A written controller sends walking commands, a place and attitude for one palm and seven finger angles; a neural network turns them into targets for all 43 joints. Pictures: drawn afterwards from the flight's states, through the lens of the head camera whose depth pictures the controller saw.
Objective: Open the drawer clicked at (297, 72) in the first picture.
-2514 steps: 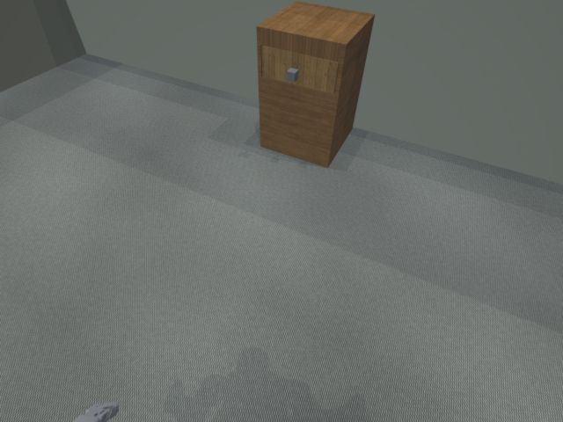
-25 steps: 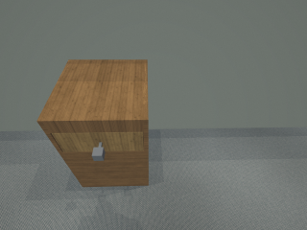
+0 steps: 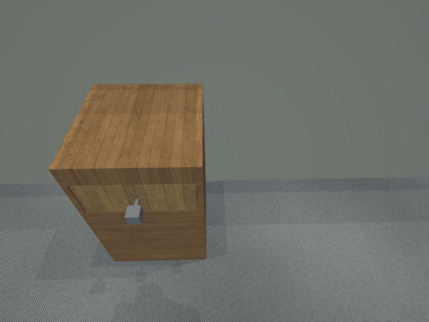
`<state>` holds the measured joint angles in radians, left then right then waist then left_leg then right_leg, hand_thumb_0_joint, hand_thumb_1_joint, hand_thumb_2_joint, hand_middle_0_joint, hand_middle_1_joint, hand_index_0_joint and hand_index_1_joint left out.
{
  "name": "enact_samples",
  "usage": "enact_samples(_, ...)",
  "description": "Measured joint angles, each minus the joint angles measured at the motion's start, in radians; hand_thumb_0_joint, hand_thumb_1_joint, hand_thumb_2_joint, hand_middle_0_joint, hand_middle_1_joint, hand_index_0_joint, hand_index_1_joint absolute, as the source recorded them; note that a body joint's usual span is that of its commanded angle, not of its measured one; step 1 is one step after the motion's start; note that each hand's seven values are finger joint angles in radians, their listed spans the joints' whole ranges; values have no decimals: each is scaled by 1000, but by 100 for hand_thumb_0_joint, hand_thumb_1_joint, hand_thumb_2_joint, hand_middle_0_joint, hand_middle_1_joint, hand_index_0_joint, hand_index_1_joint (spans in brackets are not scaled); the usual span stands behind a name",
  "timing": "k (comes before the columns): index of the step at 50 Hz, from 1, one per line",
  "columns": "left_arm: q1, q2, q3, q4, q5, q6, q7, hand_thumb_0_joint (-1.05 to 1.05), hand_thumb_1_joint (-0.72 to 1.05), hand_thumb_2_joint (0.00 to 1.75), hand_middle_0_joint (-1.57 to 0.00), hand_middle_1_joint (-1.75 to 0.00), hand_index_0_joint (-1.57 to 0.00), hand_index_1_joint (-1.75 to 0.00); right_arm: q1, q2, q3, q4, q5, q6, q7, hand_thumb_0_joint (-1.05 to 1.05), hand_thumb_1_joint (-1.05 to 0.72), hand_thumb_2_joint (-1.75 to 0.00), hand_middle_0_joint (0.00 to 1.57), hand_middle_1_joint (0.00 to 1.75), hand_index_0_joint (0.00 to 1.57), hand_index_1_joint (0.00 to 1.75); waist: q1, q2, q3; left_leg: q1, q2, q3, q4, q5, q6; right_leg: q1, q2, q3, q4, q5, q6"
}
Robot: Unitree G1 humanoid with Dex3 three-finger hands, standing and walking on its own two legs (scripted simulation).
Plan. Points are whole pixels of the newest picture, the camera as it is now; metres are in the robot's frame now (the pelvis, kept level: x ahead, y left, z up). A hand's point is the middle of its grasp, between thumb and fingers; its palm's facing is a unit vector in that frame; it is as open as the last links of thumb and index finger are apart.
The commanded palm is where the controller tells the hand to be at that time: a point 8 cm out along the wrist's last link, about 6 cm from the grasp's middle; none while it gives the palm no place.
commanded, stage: come to a stop and stand still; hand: left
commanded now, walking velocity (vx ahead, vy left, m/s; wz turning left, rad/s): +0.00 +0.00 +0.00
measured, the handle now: (135, 209) +0.48 +0.29 -0.25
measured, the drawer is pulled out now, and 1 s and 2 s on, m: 0.00 0.00 0.00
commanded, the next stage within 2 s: look again from close up in 1.26 s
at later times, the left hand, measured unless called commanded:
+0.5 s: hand out of the picture +0.00 +0.21 -0.18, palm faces +0.02 -0.98 -0.18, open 7.4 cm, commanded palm none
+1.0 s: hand out of the picture -0.07 +0.25 -0.18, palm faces +0.00 -0.99 -0.16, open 7.4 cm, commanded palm none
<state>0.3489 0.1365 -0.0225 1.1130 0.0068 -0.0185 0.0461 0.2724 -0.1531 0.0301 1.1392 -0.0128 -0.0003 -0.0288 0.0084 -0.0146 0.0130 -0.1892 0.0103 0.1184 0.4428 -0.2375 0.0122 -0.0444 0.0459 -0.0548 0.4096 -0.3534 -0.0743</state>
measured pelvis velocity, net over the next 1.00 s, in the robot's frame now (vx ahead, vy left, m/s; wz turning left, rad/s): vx -0.04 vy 0.09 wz -0.01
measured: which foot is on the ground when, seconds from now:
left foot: down 0.00-1.00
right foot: down 0.00-1.00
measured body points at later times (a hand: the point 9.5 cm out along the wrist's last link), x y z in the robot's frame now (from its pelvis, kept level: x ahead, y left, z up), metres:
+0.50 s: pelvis -0.02 +0.04 +0.00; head -0.02 +0.05 +0.44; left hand +0.00 +0.26 -0.17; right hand +0.03 -0.19 -0.15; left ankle +0.00 +0.11 -0.74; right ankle -0.08 -0.06 -0.74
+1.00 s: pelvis -0.04 +0.09 +0.00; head -0.02 +0.11 +0.45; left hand -0.07 +0.30 -0.17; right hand -0.04 -0.14 -0.15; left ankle +0.00 +0.11 -0.74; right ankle -0.08 -0.06 -0.74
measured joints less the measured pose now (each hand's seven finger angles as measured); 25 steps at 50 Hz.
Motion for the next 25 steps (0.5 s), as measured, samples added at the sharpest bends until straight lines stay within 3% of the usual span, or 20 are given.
enact_samples(8, -23, 21, 10, -70, 7, -13, 5, 1, 90, 90, -20, -30, -20, -30, -3, -39, -35, -112, -11, 3, 0, 1, -91, -90, 19, 30, 20, 30, -17, 40, 13, -88, 13, -32, 99, -32, 5, -55, 12, -31, 48, -14, -1)
enact_samples(16, -25, 48, 18, -118, 4, 17, 11, 1, 91, 90, -20, -30, -20, -30, -25, -26, -39, -141, -9, 24, -3, 1, -91, -90, 19, 30, 20, 30, -6, -1, -3, -67, 2, -22, 136, -59, 20, -42, -3, -21, 97, -43, 18)
enact_samples(25, -43, 36, 4, -122, 7, 31, -3, 1, 91, 90, -20, -30, -20, -30, -39, -10, -23, -138, -13, 21, 10, 1, -91, -90, 19, 30, 20, 30, -5, -3, 7, -67, -10, -2, 103, -29, 54, -46, -17, -4, 64, -2, 46)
